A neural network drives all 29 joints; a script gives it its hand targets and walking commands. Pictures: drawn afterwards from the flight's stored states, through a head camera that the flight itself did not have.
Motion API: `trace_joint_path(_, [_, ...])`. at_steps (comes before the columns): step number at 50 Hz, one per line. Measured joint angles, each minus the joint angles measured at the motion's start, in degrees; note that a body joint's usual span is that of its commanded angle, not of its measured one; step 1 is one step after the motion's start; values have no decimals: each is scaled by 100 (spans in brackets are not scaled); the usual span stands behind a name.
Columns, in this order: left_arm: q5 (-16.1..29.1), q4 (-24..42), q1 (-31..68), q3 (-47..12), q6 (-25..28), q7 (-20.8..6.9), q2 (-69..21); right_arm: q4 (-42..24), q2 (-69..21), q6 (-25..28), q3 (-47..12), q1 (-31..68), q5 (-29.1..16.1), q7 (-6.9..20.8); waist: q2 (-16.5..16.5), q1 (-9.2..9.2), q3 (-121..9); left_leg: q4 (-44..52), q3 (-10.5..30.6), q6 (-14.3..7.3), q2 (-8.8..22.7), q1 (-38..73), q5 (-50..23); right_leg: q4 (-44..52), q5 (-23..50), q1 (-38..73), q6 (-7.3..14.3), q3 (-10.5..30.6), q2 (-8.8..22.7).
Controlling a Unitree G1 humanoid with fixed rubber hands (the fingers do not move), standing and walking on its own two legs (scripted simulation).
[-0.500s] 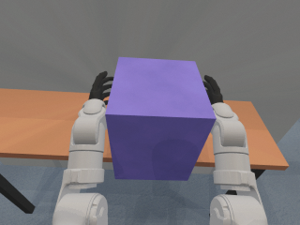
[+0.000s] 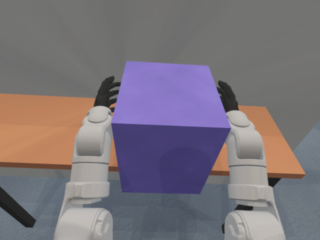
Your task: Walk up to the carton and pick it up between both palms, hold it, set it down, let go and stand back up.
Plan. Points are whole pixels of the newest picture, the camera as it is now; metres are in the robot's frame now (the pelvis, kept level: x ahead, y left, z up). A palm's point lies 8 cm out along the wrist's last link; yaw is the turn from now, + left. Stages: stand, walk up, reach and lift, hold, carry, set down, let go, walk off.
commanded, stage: reach and lift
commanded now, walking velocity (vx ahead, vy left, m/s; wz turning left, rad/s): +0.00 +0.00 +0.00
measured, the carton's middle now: (164, 130) +0.36 +0.01 +0.13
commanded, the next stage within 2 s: hold in 0.24 s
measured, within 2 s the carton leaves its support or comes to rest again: neither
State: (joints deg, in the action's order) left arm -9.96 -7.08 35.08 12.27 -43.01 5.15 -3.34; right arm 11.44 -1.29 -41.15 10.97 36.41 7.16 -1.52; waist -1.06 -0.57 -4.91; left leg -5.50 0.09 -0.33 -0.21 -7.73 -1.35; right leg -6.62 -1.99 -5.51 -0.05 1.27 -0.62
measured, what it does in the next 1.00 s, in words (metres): stands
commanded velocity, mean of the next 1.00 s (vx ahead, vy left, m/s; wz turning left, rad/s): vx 0.00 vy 0.00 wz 0.00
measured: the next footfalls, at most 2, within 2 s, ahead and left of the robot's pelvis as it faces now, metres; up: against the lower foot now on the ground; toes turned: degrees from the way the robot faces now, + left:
none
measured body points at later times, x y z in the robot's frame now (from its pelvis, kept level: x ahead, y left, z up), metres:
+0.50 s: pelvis +0.01 +0.00 +0.00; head -0.01 +0.01 +0.45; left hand +0.37 +0.15 +0.18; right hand +0.38 -0.14 +0.18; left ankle +0.05 +0.11 -0.75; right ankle +0.02 -0.12 -0.75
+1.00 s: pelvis +0.01 +0.00 +0.00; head -0.01 +0.01 +0.45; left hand +0.37 +0.16 +0.18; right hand +0.37 -0.14 +0.18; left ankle +0.05 +0.11 -0.75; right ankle +0.02 -0.12 -0.75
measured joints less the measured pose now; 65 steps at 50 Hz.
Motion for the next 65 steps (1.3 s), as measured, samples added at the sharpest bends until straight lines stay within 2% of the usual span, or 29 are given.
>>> trace_joint_path(11, [90, 424, -206, -140, -116, 29, 11, -535, -31, -171, -127, -260, -105, -127, 1, 28, 89, 184, -3, 2, -5, 173, -27, 179, 29, 166, -3, 7, 7])
trace_joint_path(25, [111, 760, -398, -189, -235, -39, -15, -976, -150, -371, -121, -466, -72, -145, -20, 79, 232, 253, 21, 2, -16, 339, -38, 249, 34, 339, -5, -20, 16])
trace_joint_path(34, [11, 414, -180, -82, -195, -186, 22, -709, -189, -356, -8, -306, 42, -130, -14, 96, 184, 262, 11, -6, -20, 352, -46, 272, 55, 355, -13, -12, 22])
trace_joint_path(54, [11, 632, -367, -144, -121, -179, -16, -905, -211, -266, -66, -486, 20, -128, 8, 57, 188, 348, 10, -2, -11, 375, -115, 388, 143, 388, -7, -15, 13])
trace_joint_path(65, [-19, 272, -195, -58, -23, -240, 14, -611, -234, -184, 29, -361, 106, -116, 33, 89, 163, 287, 15, -5, -10, 290, -97, 307, 114, 294, -6, -26, 11])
